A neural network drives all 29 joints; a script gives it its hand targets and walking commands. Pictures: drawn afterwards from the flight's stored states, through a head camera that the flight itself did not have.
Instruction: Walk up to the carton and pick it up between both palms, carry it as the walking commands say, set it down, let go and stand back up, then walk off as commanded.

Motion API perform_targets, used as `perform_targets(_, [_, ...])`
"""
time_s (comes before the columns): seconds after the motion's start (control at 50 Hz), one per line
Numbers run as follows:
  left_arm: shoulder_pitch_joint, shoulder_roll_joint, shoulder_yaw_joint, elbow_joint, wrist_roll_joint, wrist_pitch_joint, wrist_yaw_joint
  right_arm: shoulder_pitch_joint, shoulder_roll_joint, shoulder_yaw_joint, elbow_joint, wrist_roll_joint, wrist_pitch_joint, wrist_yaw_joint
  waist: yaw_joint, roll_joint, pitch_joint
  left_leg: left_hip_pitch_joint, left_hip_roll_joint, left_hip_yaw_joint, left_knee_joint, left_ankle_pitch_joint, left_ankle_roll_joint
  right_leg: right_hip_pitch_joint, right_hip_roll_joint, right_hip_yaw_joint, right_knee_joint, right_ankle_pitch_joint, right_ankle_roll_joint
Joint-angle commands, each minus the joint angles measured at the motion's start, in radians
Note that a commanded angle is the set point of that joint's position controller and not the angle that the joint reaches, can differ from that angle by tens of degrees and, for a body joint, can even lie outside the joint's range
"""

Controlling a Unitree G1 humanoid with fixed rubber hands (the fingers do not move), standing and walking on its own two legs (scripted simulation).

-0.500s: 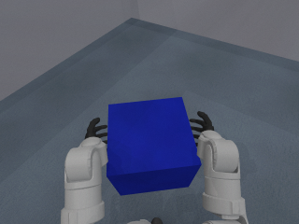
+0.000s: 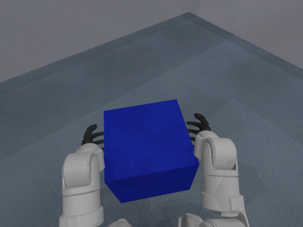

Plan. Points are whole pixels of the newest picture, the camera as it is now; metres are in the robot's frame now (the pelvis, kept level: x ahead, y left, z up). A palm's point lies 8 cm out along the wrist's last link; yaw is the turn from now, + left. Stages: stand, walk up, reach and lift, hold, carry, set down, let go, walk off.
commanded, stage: carry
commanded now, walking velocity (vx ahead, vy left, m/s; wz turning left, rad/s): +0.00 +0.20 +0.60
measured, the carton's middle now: (148, 151) +0.32 +0.01 -0.02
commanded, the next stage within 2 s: none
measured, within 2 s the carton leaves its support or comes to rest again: neither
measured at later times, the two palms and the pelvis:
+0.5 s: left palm out of the picture +0.19 +0.33 +0.12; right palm (131, 149) +0.26 +0.06 +0.11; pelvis -0.07 +0.12 +0.02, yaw +20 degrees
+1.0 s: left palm out of the picture -0.02 +0.49 +0.09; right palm (14, 209) +0.15 +0.27 +0.08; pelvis -0.17 +0.20 +0.01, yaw +38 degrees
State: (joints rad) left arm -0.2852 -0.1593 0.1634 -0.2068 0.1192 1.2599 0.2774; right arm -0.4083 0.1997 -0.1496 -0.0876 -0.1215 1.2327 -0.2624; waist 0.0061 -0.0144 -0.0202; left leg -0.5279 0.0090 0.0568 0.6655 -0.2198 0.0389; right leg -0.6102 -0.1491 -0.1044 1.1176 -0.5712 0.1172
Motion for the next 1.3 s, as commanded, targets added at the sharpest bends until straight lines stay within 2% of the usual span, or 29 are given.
perform_targets(0.0, [-0.734, -1.058, -0.736, -0.229, -0.545, -0.06, -0.444, -0.413, 1.029, 0.631, -0.183, 0.436, -0.037, 0.416, -0.031, 0.191, -0.543, 0.48, 0.175, -0.271, -0.175, 0.317, 0.167, -0.003, 0.042, 0.021, -0.019, 0.055, -0.023])
perform_targets(0.1, [-0.725, -1.078, -0.727, -0.147, -0.564, -0.044, -0.466, -0.399, 1.005, 0.633, -0.18, 0.38, -0.042, 0.383, -0.033, 0.162, -0.499, 0.348, 0.174, -0.364, -0.273, 0.244, 0.175, 0.168, 0.071, 0.009, -0.238, 0.081, -0.045])
perform_targets(0.16, [-0.632, -1.082, -0.698, -0.09, -0.537, -0.046, -0.478, -0.506, 0.992, 0.707, -0.283, 0.4, -0.041, 0.378, 0.001, 0.126, -0.537, 0.225, 0.067, -0.267, -0.336, 0.313, -0.068, 0.571, 0.073, -0.018, -0.688, 0.155, -0.119])
perform_targets(0.18, [-0.637, -1.074, -0.695, -0.072, -0.528, -0.049, -0.477, -0.494, 1.012, 0.7, -0.227, 0.401, -0.035, 0.382, 0.017, 0.017, -0.514, -0.014, 0.007, -0.208, -0.277, 0.147, -0.182, 0.816, -0.073, 0.083, -0.848, 0.168, -0.164])
perform_targets(0.2, [-0.576, -1.075, -0.648, -0.036, -0.49, -0.063, -0.479, -0.445, 1.019, 0.728, -0.209, 0.408, -0.019, 0.39, 0.02, -0.48, -0.478, -0.133, -0.105, -0.075, 0.24, -0.286, -0.141, 0.667, -0.495, 0.535, -0.848, 0.297, -0.349])
perform_targets(0.22, [-0.581, -1.077, -0.675, -0.09, -0.485, -0.076, -0.466, -0.525, 1.044, 0.75, -0.248, 0.446, -0.029, 0.399, -0.002, -0.387, -0.433, -0.233, 0.038, -0.133, 0.476, -0.257, -0.092, 0.607, -0.524, 0.453, -0.826, 0.56, -0.344])
perform_targets(0.24, [-0.602, -1.07, -0.692, -0.115, -0.495, -0.064, -0.468, -0.535, 1.05, 0.74, -0.25, 0.465, -0.037, 0.393, -0.017, -0.099, -0.421, -0.256, 0.038, -0.137, 0.451, -0.183, -0.073, 0.666, -0.416, 0.286, -0.733, 0.756, -0.267])
perform_targets(0.28, [-0.636, -1.048, -0.678, -0.175, -0.495, -0.061, -0.458, -0.546, 1.038, 0.744, -0.283, 0.496, -0.028, 0.39, -0.012, -0.005, -0.46, -0.21, 0.035, -0.101, 0.419, -0.124, -0.072, 0.719, -0.32, 0.117, -0.596, 0.996, -0.201])
perform_targets(0.4, [-0.566, -0.937, -0.599, -0.127, -0.413, -0.048, -0.439, -0.397, 1.032, 0.748, -0.094, 0.482, 0.012, 0.412, -0.006, -0.298, -0.397, -0.014, 0.011, 0.071, 0.115, -0.147, -0.076, 0.629, -0.237, -0.085, -0.577, 1.027, -0.128])
perform_targets(0.46, [-0.553, -0.974, -0.615, -0.074, -0.399, -0.034, -0.438, -0.419, 1.03, 0.734, -0.078, 0.49, 0.029, 0.431, 0.009, -0.281, -0.397, 0.067, 0.005, 0.137, -0.104, -0.075, -0.065, 0.626, -0.279, -0.085, -0.56, 0.874, -0.105])
perform_targets(0.5, [-0.531, -1.014, -0.622, -0.016, -0.376, -0.036, -0.432, -0.48, 1.009, 0.724, -0.12, 0.498, 0.021, 0.444, -0.019, -0.07, -0.411, 0.3, -0.014, 0.133, -0.282, 0.073, -0.039, 0.442, -0.24, -0.114, -0.45, 0.655, -0.059])
perform_targets(0.52, [-0.574, -0.981, -0.618, -0.062, -0.373, -0.037, -0.43, -0.428, 1.031, 0.707, -0.046, 0.484, 0.027, 0.453, -0.031, 0.038, -0.404, 0.427, 0.103, -0.044, -0.359, 0.177, 0.01, 0.281, -0.199, -0.094, -0.327, 0.327, -0.039])
perform_targets(0.54, [-0.529, -0.978, -0.611, -0.043, -0.365, -0.038, -0.43, -0.412, 1.022, 0.709, -0.052, 0.484, 0.026, 0.458, -0.015, 0.225, -0.436, 0.541, 0.311, -0.377, -0.214, 0.637, 0.09, -0.001, -0.058, -0.13, -0.112, -0.189, 0.011])
perform_targets(0.56, [-0.64, -1.013, -0.683, -0.101, -0.408, -0.037, -0.429, -0.395, 1.04, 0.673, -0.033, 0.48, 0.02, 0.461, -0.028, 0.358, -0.421, 0.62, 0.289, -0.383, -0.109, 1.118, 0.144, -0.122, 0.02, -0.063, 0.009, -0.251, 0.025])
perform_targets(0.68, [-0.72, -1.067, -0.715, -0.166, -0.508, -0.046, -0.443, -0.454, 1.033, 0.629, -0.155, 0.443, -0.022, 0.43, -0.026, 0.187, -0.505, 0.479, 0.159, -0.157, -0.125, 0.448, 0.155, 0.021, 0.025, -0.013, -0.084, 0.065, 0.002])
perform_targets(0.76, [-0.712, -1.075, -0.724, -0.161, -0.547, -0.045, -0.454, -0.392, 1.027, 0.633, -0.173, 0.401, -0.032, 0.397, -0.034, 0.185, -0.493, 0.333, 0.19, -0.292, -0.219, 0.239, 0.155, 0.193, 0.054, -0.008, -0.312, 0.119, -0.054])
perform_targets(0.8, [-0.67, -1.072, -0.699, -0.12, -0.528, -0.04, -0.468, -0.439, 1.023, 0.658, -0.194, 0.4, -0.038, 0.391, -0.002, 0.165, -0.503, 0.095, 0.107, -0.242, -0.197, 0.075, 0.054, 0.497, 0.034, 0.001, -0.571, 0.245, -0.104])
perform_targets(0.82, [-0.648, -1.053, -0.689, -0.111, -0.522, -0.037, -0.476, -0.448, 1.022, 0.683, -0.194, 0.401, -0.031, 0.393, 0.012, -0.032, -0.451, -0.121, 0.013, -0.184, -0.109, -0.071, -0.025, 0.659, -0.103, 0.155, -0.757, 0.191, -0.154])
perform_targets(0.84, [-0.61, -1.081, -0.692, -0.091, -0.518, -0.055, -0.479, -0.475, 1.007, 0.698, -0.247, 0.402, -0.032, 0.396, 0.016, -0.477, -0.425, -0.213, -0.098, -0.024, 0.337, -0.309, -0.068, 0.573, -0.483, 0.51, -0.878, 0.291, -0.304])
perform_targets(0.86, [-0.616, -1.063, -0.686, -0.075, -0.502, -0.057, -0.478, -0.467, 1.017, 0.69, -0.191, 0.406, -0.036, 0.394, -0.003, -0.333, -0.385, -0.252, 0.045, -0.15, 0.564, -0.281, -0.063, 0.523, -0.524, 0.515, -0.84, 0.453, -0.341])
perform_targets(0.9, [-0.615, -1.075, -0.692, -0.08, -0.515, -0.058, -0.474, -0.524, 1.012, 0.71, -0.209, 0.453, -0.037, 0.396, -0.006, -0.049, -0.39, -0.208, 0.061, -0.164, 0.603, -0.179, -0.06, 0.498, -0.395, 0.28, -0.731, 0.525, -0.25])
perform_targets(0.92, [-0.608, -1.042, -0.672, -0.091, -0.497, -0.055, -0.472, -0.498, 1.017, 0.726, -0.187, 0.463, -0.029, 0.404, -0.016, -0.021, -0.373, -0.135, 0.061, -0.125, 0.539, -0.108, -0.071, 0.438, -0.323, 0.15, -0.72, 0.463, -0.183])
perform_targets(1.0, [-0.636, -0.988, -0.617, -0.153, -0.447, -0.058, -0.44, -0.469, 1.034, 0.724, -0.154, 0.494, -0.011, 0.419, -0.016, -0.28, -0.417, -0.01, 0.013, 0.044, 0.244, -0.209, -0.094, 0.525, -0.262, -0.049, -0.622, 0.816, -0.146])
perform_targets(1.1, [-0.532, -0.979, -0.607, -0.073, -0.375, -0.046, -0.423, -0.438, 1.038, 0.725, -0.084, 0.496, 0.008, 0.431, -0.012, -0.217, -0.422, 0.155, -0.02, 0.129, -0.236, -0.08, -0.064, 0.575, -0.282, -0.076, -0.533, 0.786, -0.09])
perform_targets(1.14, [-0.498, -0.991, -0.607, -0.052, -0.351, -0.049, -0.416, -0.462, 1.036, 0.718, -0.106, 0.501, 0.003, 0.444, -0.034, 0.09, -0.446, 0.438, 0.116, -0.135, -0.31, 0.242, 0.018, 0.25, -0.186, -0.077, -0.286, 0.342, -0.041])
perform_targets(1.16, [-0.536, -1.002, -0.651, -0.104, -0.378, -0.047, -0.42, -0.403, 1.026, 0.709, -0.079, 0.484, 0.003, 0.448, -0.032, 0.371, -0.437, 0.556, 0.322, -0.464, -0.213, 0.818, 0.116, -0.089, 0.01, -0.131, -0.098, -0.142, 0.024])
perform_targets(1.2, [-0.668, -1.032, -0.734, -0.17, -0.428, -0.06, -0.422, -0.363, 1.06, 0.666, -0.046, 0.466, 0.001, 0.454, -0.021, 0.309, -0.477, 0.621, 0.229, -0.304, -0.054, 1.087, 0.133, -0.143, 0.042, -0.004, 0.042, -0.135, -0.007])
perform_targets(1.22, [-0.612, -1.024, -0.714, -0.166, -0.438, -0.067, -0.425, -0.348, 1.039, 0.671, -0.072, 0.459, -0.006, 0.446, -0.026, 0.192, -0.494, 0.652, 0.21, -0.265, -0.04, 1.059, 0.128, -0.173, 0.042, 0.007, 0.039, -0.054, 0.0])
perform_targets(1.28, [-0.678, -1.077, -0.749, -0.22, -0.513, -0.059, -0.425, -0.404, 1.03, 0.627, -0.173, 0.441, -0.025, 0.425, -0.029, 0.219, -0.519, 0.54, 0.162, -0.154, -0.074, 0.757, 0.144, -0.048, 0.036, -0.012, -0.079, 0.059, 0.013])
